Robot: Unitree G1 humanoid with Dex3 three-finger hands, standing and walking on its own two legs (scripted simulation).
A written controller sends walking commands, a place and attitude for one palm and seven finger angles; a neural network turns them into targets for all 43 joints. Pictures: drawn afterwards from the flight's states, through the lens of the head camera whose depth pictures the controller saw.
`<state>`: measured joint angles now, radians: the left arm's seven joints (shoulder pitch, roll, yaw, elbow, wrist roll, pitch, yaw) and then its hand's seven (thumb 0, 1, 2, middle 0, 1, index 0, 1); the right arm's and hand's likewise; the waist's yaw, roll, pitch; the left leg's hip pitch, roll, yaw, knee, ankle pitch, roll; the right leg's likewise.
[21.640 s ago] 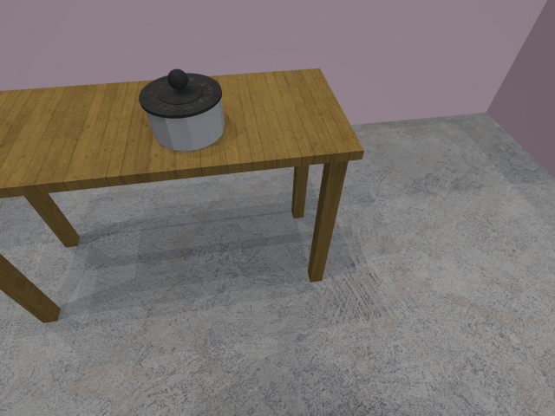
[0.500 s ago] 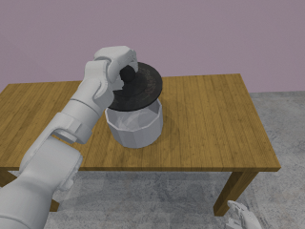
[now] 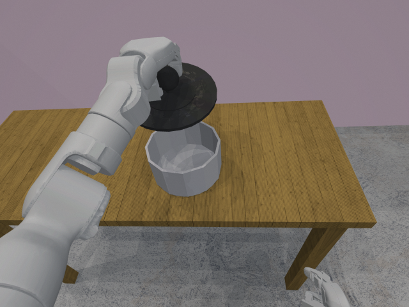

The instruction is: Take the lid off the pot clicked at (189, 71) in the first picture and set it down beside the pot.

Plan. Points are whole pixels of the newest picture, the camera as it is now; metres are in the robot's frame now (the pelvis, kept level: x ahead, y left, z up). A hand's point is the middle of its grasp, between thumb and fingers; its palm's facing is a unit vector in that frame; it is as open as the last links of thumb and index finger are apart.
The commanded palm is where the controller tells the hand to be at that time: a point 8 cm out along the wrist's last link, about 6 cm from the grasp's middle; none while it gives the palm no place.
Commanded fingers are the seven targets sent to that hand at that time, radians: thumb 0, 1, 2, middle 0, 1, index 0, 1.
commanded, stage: lift the lid straight up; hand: left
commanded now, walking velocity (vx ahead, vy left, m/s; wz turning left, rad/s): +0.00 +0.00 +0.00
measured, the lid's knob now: (167, 78) +0.49 +0.08 +0.22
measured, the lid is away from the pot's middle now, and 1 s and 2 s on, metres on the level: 0.02 0.08 0.21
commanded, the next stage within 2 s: move the lid sideways beside the pot in 0.24 s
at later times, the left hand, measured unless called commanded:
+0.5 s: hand (155, 76) +0.46 +0.09 +0.24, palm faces -0.15 -0.04 -0.99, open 8.1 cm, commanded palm +0.43 +0.11 +0.31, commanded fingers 0.00 0.60 1.11 -1.22 -1.11 -0.75 -0.94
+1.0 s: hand (119, 84) +0.45 +0.16 +0.23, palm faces -0.20 -0.03 -0.98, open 8.1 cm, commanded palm +0.43 +0.17 +0.31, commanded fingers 0.00 0.60 1.11 -1.22 -1.11 -0.75 -0.94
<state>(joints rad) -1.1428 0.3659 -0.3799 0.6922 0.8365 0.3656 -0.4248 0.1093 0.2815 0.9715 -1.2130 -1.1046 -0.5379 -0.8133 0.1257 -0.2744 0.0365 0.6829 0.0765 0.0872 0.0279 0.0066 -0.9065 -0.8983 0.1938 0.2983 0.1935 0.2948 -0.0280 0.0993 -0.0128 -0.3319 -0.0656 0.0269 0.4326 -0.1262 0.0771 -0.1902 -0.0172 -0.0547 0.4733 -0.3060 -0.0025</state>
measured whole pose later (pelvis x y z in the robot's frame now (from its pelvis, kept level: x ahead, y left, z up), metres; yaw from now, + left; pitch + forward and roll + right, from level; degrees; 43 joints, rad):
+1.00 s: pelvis +0.00 +0.00 +0.00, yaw +1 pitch +1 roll -1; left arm -1.10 0.50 -0.32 0.62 0.87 0.31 -0.54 0.11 0.28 0.97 -1.21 -1.10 -0.54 -0.81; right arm 0.14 -0.29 0.03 0.66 0.08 0.09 0.02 0.01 -0.91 -0.90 0.19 0.30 0.19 0.29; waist -0.02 0.09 0.01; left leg -0.33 -0.07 0.01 0.43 -0.12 0.08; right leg -0.17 -0.01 -0.07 0.45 -0.30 0.00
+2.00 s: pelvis +0.00 +0.02 +0.00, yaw +1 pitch +3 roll -2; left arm -1.09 0.75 -0.15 0.71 0.91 0.14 -0.58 0.10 0.29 0.97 -1.21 -1.10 -0.53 -0.81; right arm 0.20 -0.31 0.01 0.63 0.09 0.14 0.01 0.01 -0.91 -0.90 0.20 0.30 0.20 0.30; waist -0.04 0.07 0.02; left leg -0.39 -0.07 0.01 0.45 -0.12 0.11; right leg -0.21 -0.02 -0.07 0.42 -0.27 0.01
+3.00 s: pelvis -0.01 +0.06 +0.00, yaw +2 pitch +5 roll -4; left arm -1.08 0.69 -0.21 0.72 0.91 0.10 -0.56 0.11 0.29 0.97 -1.21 -1.10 -0.53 -0.81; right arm 0.22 -0.30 0.01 0.64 0.08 0.12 0.00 0.00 -0.90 -0.90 0.20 0.30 0.20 0.30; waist -0.03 0.07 0.02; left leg -0.43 -0.11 0.00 0.46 -0.11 0.14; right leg -0.25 -0.03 -0.04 0.43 -0.27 -0.02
